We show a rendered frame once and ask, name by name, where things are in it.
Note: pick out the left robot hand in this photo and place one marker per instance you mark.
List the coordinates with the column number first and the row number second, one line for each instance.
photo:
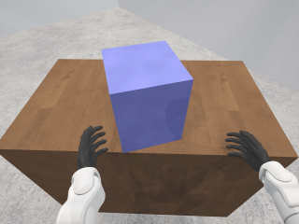
column 87, row 156

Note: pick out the pedestal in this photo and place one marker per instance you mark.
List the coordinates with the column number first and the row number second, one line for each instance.
column 192, row 176

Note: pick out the right robot hand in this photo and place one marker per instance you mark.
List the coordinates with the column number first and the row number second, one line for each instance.
column 253, row 151

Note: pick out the carton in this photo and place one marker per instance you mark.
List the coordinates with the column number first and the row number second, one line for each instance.
column 149, row 90

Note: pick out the right robot forearm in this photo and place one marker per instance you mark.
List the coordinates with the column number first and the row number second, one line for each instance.
column 283, row 187

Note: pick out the left robot forearm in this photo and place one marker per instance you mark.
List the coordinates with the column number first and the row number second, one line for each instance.
column 85, row 197

